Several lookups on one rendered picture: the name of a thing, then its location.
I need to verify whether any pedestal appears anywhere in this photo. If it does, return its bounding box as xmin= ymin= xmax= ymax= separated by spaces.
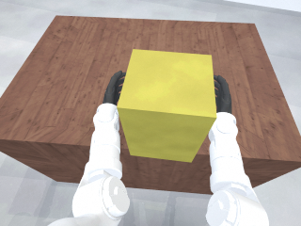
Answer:
xmin=0 ymin=15 xmax=301 ymax=195

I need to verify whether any right robot upper arm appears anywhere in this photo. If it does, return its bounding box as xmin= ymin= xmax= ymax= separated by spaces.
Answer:
xmin=205 ymin=189 xmax=269 ymax=226

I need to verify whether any carton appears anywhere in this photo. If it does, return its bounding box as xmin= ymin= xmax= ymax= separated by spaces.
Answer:
xmin=117 ymin=49 xmax=217 ymax=163

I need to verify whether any left robot forearm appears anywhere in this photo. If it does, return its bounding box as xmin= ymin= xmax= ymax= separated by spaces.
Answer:
xmin=72 ymin=103 xmax=122 ymax=212

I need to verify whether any right robot hand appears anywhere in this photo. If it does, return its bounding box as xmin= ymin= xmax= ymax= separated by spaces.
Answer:
xmin=214 ymin=75 xmax=232 ymax=114

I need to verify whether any right robot forearm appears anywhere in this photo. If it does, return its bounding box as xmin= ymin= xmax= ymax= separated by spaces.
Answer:
xmin=208 ymin=112 xmax=261 ymax=205

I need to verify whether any left robot hand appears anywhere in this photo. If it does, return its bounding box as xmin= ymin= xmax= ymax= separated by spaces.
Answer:
xmin=103 ymin=71 xmax=127 ymax=105

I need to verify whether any left robot upper arm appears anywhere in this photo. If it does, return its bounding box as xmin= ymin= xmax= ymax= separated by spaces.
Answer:
xmin=48 ymin=175 xmax=130 ymax=226

